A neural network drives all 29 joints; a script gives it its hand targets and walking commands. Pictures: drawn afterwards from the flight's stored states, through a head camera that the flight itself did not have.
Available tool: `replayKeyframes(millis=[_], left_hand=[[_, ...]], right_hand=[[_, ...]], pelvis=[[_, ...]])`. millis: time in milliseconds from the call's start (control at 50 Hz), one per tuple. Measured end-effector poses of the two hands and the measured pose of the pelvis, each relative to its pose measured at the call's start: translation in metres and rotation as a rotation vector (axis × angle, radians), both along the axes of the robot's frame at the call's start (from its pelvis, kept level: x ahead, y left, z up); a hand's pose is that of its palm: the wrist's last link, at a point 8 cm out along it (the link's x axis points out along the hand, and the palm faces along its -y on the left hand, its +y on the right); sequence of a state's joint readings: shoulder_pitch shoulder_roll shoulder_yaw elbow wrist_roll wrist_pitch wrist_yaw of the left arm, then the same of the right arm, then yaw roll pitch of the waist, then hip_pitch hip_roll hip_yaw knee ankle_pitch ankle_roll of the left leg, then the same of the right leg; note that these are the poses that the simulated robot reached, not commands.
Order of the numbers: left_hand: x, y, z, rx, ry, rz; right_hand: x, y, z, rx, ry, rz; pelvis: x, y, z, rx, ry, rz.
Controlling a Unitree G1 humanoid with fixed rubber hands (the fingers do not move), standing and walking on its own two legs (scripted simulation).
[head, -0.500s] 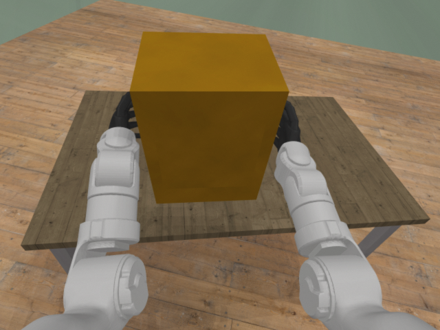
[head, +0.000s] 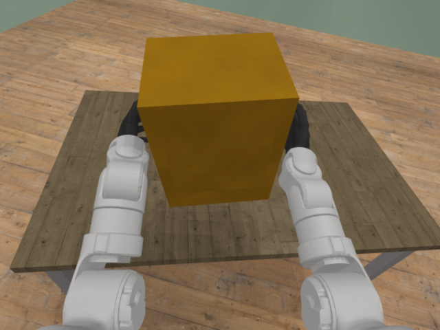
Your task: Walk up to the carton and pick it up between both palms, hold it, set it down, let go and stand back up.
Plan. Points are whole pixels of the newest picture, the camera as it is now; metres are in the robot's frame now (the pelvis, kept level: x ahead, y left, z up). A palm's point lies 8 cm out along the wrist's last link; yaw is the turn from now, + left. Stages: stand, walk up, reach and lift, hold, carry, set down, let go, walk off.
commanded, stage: hold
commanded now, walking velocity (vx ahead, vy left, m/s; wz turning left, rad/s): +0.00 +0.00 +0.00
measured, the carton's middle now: (215, 129) +0.43 -0.01 +0.15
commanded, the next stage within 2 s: none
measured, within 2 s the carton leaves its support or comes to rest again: neither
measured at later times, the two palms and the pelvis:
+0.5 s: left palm (118, 147) +0.34 +0.15 +0.18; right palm (304, 153) +0.33 -0.14 +0.19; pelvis +0.00 +0.00 +0.00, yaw +0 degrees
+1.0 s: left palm (119, 128) +0.33 +0.14 +0.22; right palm (320, 145) +0.32 -0.16 +0.22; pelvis -0.05 -0.01 +0.00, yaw +0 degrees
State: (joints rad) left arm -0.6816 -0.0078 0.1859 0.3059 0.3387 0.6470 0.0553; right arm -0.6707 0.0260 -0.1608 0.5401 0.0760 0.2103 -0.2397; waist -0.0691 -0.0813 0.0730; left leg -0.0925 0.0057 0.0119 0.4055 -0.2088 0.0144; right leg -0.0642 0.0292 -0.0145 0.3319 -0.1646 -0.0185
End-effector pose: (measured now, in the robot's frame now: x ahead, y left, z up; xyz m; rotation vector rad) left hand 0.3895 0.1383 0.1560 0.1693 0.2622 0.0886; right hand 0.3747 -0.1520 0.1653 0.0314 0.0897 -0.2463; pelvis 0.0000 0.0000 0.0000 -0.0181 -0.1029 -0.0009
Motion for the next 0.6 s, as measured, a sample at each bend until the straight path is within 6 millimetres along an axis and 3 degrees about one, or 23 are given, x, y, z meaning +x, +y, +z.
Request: replayKeyframes(millis=[100,160,300,380,420,540,600], left_hand=[[0.009,0.006,0.030,-0.012,-0.106,0.026],[0.006,0.017,0.034,-0.036,-0.117,0.058],[-0.016,0.028,-0.017,-0.051,0.069,0.047],[-0.030,0.019,-0.029,-0.013,0.091,0.020],[-0.035,0.014,-0.018,-0.020,0.043,0.011],[-0.056,0.009,0.047,-0.015,-0.172,0.014],[-0.060,0.018,0.057,-0.016,-0.154,0.025]], right_hand=[[0.010,0.005,0.014,0.017,-0.070,0.015],[0.012,0.015,0.011,0.002,-0.054,0.050],[-0.004,0.024,-0.020,-0.035,0.076,0.075],[-0.019,0.018,-0.018,-0.026,0.050,0.037],[-0.027,0.014,-0.009,-0.018,0.003,0.021],[-0.051,0.007,0.039,0.020,-0.188,0.029],[-0.051,0.012,0.038,0.027,-0.137,0.087]], pelvis=[[0.020,-0.002,0.001,0.002,0.027,0.000],[0.026,-0.004,0.002,0.005,0.029,0.000],[0.026,-0.003,0.002,0.005,0.015,0.002],[0.017,-0.002,0.002,0.002,0.003,0.002],[0.013,-0.001,0.001,0.001,-0.003,0.002],[-0.002,0.001,0.000,-0.005,-0.025,0.000],[-0.016,0.001,0.000,-0.005,-0.052,0.001]])
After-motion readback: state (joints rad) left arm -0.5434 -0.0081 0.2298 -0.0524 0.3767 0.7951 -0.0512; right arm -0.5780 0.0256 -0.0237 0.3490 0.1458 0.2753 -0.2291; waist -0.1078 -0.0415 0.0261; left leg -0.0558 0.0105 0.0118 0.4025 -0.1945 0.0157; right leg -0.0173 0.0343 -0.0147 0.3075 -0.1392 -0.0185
